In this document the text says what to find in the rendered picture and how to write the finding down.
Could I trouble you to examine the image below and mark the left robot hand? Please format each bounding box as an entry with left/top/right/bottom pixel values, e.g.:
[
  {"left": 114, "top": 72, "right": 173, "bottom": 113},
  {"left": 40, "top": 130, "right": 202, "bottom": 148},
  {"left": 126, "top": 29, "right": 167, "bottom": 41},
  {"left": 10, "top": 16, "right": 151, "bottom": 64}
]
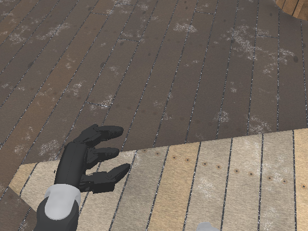
[{"left": 54, "top": 123, "right": 131, "bottom": 194}]

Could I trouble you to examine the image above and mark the robot left forearm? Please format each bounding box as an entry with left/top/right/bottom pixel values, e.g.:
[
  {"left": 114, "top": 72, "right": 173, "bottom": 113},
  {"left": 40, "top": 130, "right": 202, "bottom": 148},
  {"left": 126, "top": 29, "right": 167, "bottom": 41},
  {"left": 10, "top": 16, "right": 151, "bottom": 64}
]
[{"left": 33, "top": 184, "right": 81, "bottom": 231}]

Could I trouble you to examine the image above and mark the right robot shin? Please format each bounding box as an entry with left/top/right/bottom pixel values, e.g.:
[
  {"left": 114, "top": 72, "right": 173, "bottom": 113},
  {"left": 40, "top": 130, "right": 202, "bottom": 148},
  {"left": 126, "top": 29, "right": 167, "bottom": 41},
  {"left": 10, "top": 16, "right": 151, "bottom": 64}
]
[{"left": 195, "top": 221, "right": 212, "bottom": 231}]

